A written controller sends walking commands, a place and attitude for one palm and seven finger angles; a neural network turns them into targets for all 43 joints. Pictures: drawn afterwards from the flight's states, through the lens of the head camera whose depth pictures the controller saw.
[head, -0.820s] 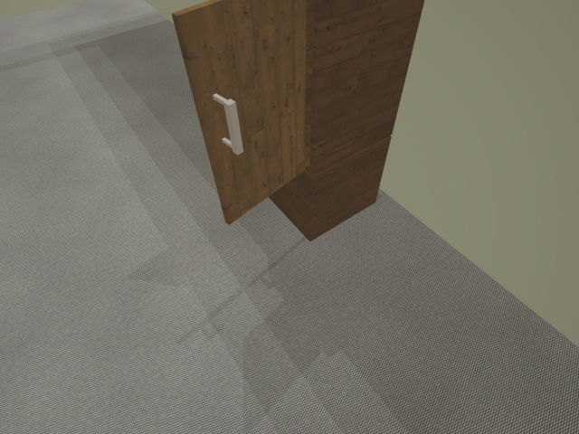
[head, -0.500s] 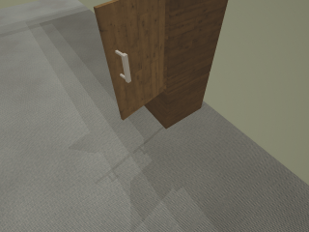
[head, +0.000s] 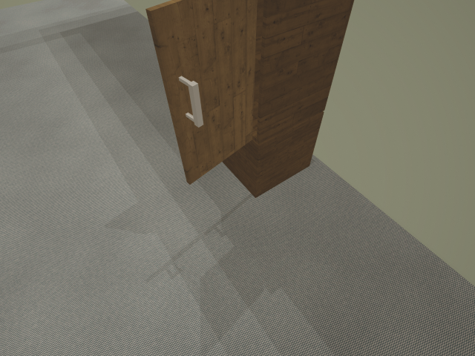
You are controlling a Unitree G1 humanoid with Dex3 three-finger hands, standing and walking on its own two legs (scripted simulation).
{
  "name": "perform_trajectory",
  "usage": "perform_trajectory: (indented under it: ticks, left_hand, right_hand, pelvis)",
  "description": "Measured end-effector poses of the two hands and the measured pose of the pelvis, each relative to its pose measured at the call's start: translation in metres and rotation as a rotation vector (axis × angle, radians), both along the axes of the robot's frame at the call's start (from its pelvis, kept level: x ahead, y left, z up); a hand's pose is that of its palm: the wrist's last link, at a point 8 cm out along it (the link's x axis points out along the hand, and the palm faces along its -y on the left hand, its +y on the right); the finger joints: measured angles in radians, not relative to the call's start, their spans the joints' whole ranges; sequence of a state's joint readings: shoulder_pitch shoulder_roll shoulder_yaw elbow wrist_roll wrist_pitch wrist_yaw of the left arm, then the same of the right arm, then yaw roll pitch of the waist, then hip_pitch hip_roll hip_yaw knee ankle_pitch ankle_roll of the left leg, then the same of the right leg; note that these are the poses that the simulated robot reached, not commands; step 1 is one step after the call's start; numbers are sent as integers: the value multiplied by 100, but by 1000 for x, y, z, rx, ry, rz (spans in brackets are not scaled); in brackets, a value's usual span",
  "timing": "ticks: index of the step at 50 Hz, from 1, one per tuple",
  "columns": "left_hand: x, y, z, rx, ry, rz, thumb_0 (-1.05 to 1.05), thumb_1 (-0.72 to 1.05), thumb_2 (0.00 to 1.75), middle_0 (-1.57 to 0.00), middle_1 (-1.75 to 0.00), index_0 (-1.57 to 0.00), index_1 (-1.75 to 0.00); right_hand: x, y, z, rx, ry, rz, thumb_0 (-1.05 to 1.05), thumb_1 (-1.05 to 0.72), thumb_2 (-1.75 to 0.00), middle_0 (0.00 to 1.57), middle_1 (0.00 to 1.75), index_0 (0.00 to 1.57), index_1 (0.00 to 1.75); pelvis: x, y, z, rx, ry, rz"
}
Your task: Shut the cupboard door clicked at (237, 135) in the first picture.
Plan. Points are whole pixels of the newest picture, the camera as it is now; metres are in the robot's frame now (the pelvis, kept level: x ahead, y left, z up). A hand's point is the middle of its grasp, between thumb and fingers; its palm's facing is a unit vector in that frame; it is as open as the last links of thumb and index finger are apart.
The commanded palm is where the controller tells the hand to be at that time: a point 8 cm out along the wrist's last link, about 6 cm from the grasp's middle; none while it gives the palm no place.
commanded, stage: look at it before walking up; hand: left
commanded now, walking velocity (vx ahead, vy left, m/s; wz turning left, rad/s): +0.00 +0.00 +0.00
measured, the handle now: (191, 102) +0.73 +0.17 +0.00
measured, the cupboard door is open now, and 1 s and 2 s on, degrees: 100 100 100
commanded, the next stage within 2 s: walk around to get in front in 0.02 s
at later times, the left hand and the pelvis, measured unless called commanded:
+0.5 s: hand out of the picture +0.06 +0.19 -0.18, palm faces -0.14 -0.96 -0.25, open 7.3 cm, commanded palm none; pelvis -0.02 +0.00 -0.01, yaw -8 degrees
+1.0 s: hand out of the picture +0.09 +0.13 -0.18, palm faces -0.37 -0.89 -0.25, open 7.3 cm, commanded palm none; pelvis -0.04 -0.04 -0.01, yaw -25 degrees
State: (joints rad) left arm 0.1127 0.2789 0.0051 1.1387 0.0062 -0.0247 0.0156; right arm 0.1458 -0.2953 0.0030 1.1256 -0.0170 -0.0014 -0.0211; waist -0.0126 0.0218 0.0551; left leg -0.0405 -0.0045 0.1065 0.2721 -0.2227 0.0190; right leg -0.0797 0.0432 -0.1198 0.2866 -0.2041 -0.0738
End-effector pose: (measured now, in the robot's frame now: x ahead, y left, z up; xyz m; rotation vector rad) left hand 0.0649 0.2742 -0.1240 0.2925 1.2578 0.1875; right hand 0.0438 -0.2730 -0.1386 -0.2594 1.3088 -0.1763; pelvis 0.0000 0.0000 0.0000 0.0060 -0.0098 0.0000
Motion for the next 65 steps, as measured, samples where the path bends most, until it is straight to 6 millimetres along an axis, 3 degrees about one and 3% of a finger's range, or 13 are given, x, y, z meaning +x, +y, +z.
perform_trajectory:
  ticks: [10, 15, 25, 31, 35, 39, 48, 52, 56, 59, 65]
  left_hand:
    - [5, 2, 3, 14, -7, -7, 0, 91, 90, -20, -30, -20, -30]
    - [2, -7, -4, 6, 23, -18, 0, 91, 90, -20, -30, -20, -30]
    - [0, -34, -27, -70, 77, -101, 0, 91, 90, -20, -30, -20, -30]
    - [21, -53, -22, -77, 45, -151, 1, 91, 90, -20, -30, -20, -30]
    - [37, -71, -19, -65, -1, -196, 0, 91, 90, -20, -30, -20, -30]
    - [40, -84, -26, -34, -22, -240, 0, 91, 90, -20, -30, -20, -30]
    - [32, -98, -19, -40, 87, -335, 0, 91, 90, -20, -30, -20, -30]
    - [45, -97, -22, -63, 79, -364, 0, 91, 90, -20, -30, -20, -30]
    - [68, -91, -35, -89, 62, -399, 0, 91, 90, -20, -30, -20, -30]
    - [91, -92, -38, -106, 43, -432, 1, 91, 90, -20, -30, -20, -30]
    - [132, -110, -25, -119, -10, -520, 1, 91, 90, -20, -29, -20, -30]
  right_hand:
    - [5, -4, 0, -4, -13, -1, 0, -91, -90, 21, 30, 20, 29]
    - [-4, 2, -4, 6, -23, -50, 0, -91, -90, 20, 30, 20, 29]
    - [-61, 19, -15, 31, 19, -191, 0, -91, -90, 21, 30, 20, 29]
    - [-104, 16, -24, 45, 75, -235, 0, -91, -90, 21, 30, 20, 29]
    - [-117, 3, -34, 70, 87, -272, 0, -91, -90, 21, 30, 21, 29]
    - [-111, -20, -43, 72, 48, -327, 1, -91, -90, 21, 30, 21, 29]
    - [-58, -54, 2, -2, -187, -383, 1, -91, -90, 20, 30, 20, 29]
    - [-46, -53, 13, -34, -242, -401, 0, -91, -90, 20, 30, 20, 29]
    - [-48, -42, 17, -76, -271, -425, 0, -91, -90, 20, 30, 20, 29]
    - [-69, -27, 19, -92, -225, -433, 0, -91, -90, 20, 30, 20, 29]
    - [-126, -2, 20, -67, -87, -516, 0, -91, -90, 21, 30, 21, 30]
  pelvis:
    - [0, -2, 0, 1, 1, -10]
    - [-3, -4, -4, -2, 4, -54]
    - [-19, -2, -14, 7, 8, -145]
    - [-28, -9, -17, 13, -4, -193]
    - [-30, -25, -22, 1, -9, -238]
    - [-36, -41, -31, 3, -7, -284]
    - [-38, -44, -10, 39, 37, -421]
    - [-33, -36, -9, 32, 44, -465]
    - [-25, -22, -17, 5, 58, -501]
    - [-23, -17, -16, -4, 45, -518]
    - [-21, -20, -6, -32, 51, -584]
